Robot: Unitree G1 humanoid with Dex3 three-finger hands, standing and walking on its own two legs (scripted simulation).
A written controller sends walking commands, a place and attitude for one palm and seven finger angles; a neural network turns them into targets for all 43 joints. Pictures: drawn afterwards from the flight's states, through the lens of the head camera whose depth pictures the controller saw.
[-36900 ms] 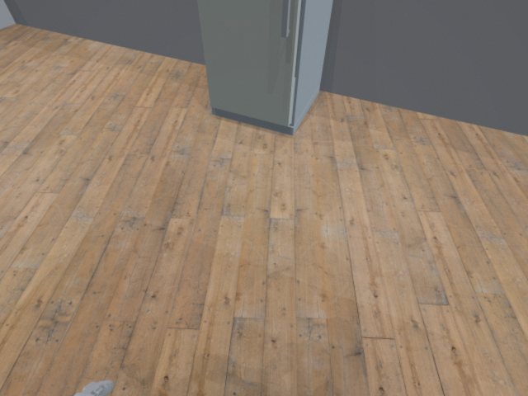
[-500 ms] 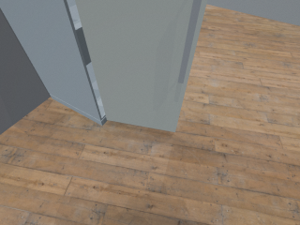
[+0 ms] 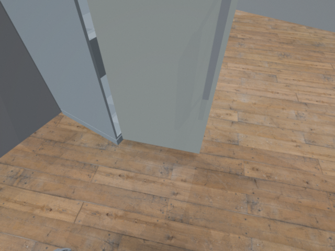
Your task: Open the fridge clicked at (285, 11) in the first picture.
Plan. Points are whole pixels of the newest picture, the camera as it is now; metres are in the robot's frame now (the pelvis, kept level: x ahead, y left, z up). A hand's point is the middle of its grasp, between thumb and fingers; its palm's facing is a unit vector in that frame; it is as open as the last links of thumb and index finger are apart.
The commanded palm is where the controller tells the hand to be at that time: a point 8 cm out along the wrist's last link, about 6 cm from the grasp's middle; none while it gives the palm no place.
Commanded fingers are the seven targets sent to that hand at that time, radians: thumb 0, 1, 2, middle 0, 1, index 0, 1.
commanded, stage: look to check the result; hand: right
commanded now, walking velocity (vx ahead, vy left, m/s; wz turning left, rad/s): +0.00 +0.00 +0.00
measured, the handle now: (216, 47) +0.79 -0.12 +0.09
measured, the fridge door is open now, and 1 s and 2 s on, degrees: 71 71 71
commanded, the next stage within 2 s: stand and wait in 0.52 s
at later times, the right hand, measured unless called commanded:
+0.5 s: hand out of the picture +0.10 -0.24 -0.16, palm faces -0.03 +0.94 -0.33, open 7.4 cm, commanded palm none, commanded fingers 0.00 -0.90 -0.90 0.20 0.30 0.20 0.30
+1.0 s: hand out of the picture +0.11 -0.23 -0.16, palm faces -0.03 +0.94 -0.33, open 7.4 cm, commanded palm none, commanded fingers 0.00 -0.90 -0.90 0.20 0.30 0.20 0.30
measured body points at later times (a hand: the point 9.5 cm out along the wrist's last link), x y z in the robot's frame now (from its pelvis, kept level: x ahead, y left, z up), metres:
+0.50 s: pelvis +0.02 +0.01 +0.00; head +0.04 +0.01 +0.45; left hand +0.11 +0.30 -0.14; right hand +0.10 -0.28 -0.13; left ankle +0.01 +0.12 -0.75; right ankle +0.01 -0.10 -0.75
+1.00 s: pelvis +0.03 +0.02 +0.00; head +0.04 +0.02 +0.45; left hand +0.10 +0.31 -0.14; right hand +0.11 -0.27 -0.13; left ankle +0.01 +0.12 -0.75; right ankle +0.01 -0.10 -0.75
